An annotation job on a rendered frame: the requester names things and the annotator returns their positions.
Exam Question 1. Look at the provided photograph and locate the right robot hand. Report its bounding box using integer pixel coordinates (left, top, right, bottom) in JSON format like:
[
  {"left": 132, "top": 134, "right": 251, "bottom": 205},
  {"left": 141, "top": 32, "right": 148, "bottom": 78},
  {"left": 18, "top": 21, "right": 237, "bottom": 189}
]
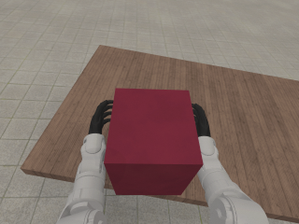
[{"left": 192, "top": 103, "right": 211, "bottom": 137}]

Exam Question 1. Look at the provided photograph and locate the left robot hand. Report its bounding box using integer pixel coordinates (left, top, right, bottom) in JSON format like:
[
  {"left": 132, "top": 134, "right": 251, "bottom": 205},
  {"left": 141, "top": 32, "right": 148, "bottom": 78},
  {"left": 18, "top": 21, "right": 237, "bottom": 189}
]
[{"left": 88, "top": 100, "right": 114, "bottom": 134}]

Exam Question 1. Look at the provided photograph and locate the carton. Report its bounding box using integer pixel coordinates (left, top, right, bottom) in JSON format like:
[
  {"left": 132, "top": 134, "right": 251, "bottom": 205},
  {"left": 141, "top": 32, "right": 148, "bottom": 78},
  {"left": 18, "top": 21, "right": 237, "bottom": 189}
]
[{"left": 104, "top": 88, "right": 204, "bottom": 195}]

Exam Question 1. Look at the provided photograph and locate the robot left upper arm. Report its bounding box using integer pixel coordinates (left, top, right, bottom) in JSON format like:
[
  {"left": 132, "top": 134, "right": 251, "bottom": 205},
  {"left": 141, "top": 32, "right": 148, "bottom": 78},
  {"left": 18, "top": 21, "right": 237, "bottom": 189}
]
[{"left": 56, "top": 208, "right": 107, "bottom": 224}]

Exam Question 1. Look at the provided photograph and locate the robot right upper arm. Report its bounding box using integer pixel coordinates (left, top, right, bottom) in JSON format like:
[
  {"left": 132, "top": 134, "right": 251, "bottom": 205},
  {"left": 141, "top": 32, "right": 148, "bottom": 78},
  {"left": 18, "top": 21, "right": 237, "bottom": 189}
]
[{"left": 209, "top": 195, "right": 269, "bottom": 224}]

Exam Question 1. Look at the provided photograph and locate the robot right forearm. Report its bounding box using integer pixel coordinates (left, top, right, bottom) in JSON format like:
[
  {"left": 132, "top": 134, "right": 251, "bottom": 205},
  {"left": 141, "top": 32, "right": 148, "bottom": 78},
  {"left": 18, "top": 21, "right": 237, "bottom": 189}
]
[{"left": 197, "top": 136, "right": 269, "bottom": 224}]

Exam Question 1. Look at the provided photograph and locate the table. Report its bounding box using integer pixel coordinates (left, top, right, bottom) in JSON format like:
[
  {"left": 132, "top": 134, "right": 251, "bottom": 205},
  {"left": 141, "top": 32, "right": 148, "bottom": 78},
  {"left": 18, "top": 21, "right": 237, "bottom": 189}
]
[{"left": 21, "top": 45, "right": 299, "bottom": 224}]

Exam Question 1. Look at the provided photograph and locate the robot left forearm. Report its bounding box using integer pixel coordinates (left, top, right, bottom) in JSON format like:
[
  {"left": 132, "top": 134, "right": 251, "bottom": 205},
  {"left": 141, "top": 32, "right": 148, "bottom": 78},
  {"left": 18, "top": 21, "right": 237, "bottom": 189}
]
[{"left": 56, "top": 133, "right": 107, "bottom": 223}]

